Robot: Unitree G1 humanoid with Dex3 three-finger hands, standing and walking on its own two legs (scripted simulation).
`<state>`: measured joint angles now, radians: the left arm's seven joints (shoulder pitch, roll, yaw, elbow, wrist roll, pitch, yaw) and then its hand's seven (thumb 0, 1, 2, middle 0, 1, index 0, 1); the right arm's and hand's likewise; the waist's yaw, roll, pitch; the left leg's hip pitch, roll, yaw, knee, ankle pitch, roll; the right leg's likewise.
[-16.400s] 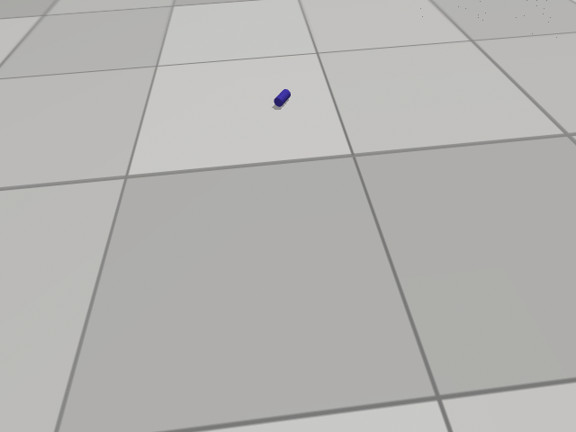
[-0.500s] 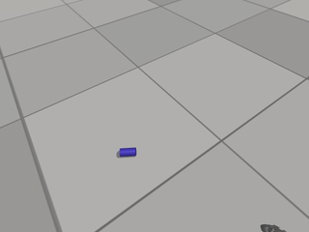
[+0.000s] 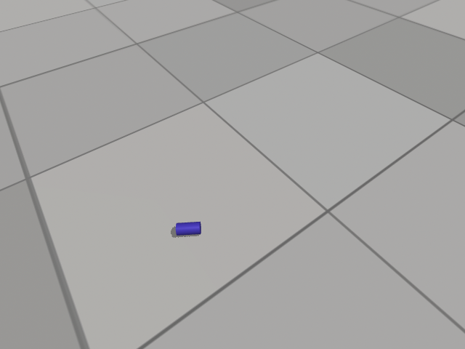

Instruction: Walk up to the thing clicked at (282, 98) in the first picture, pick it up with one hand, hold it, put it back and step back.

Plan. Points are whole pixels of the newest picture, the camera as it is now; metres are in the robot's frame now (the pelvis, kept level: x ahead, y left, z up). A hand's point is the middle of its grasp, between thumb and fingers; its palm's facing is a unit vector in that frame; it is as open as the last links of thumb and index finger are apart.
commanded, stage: stand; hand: left
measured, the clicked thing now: (188, 228) +0.79 +0.24 -0.75
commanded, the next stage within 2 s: walk up in 0.22 s
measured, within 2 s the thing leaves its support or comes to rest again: neither
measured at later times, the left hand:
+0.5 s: hand out of the picture +0.09 +0.26 -0.16, palm faces +0.01 -0.92 -0.38, open 7.4 cm
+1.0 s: hand (113, 316) +0.24 +0.27 -0.15, palm faces -0.06 -0.93 -0.36, open 7.4 cm
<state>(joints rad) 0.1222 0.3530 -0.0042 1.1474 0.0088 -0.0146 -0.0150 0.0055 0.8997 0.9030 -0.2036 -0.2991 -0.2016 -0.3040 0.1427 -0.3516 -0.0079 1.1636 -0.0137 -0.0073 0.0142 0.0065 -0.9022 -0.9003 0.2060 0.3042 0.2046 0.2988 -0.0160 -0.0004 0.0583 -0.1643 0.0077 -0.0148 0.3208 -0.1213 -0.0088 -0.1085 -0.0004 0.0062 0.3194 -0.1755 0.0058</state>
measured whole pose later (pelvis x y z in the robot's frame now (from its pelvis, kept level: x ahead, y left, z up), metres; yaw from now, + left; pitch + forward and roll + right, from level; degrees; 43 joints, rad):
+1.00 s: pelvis +0.20 +0.00 -0.02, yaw -1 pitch -4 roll +1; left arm 0.34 0.41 0.05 0.86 0.02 -0.04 -0.07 0.00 0.90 0.90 -0.20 -0.30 -0.20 -0.30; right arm 0.27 -0.38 -0.06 0.80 -0.02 -0.05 0.07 0.01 -0.90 -0.90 0.21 0.30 0.21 0.30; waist -0.01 -0.02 0.09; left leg -0.25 0.01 0.08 0.53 -0.21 0.05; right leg -0.41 -0.07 0.00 0.80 -0.40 -0.02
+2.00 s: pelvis +0.36 -0.01 -0.02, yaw +2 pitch -3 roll +0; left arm 0.15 0.36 0.00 1.00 0.00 -0.03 -0.01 0.01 0.90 0.90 -0.21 -0.30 -0.20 -0.30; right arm 0.17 -0.38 0.00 1.03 0.00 -0.01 0.02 0.01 -0.90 -0.90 0.21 0.30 0.20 0.30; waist -0.01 0.01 0.09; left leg -0.26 0.02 0.00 0.58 -0.28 -0.02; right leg -0.27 -0.04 -0.02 0.60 -0.29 0.01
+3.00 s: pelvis +0.38 +0.00 +0.00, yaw +2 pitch -2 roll +0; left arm 0.08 0.34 0.00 1.16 0.01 -0.01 -0.01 0.01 0.90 0.90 -0.20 -0.30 -0.20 -0.30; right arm 0.08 -0.34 0.00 1.16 -0.01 -0.01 0.01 0.01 -0.90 -0.90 0.21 0.30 0.21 0.30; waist -0.01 0.00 0.05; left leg -0.11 0.02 0.01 0.32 -0.18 -0.01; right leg -0.11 -0.04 -0.01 0.31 -0.18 0.03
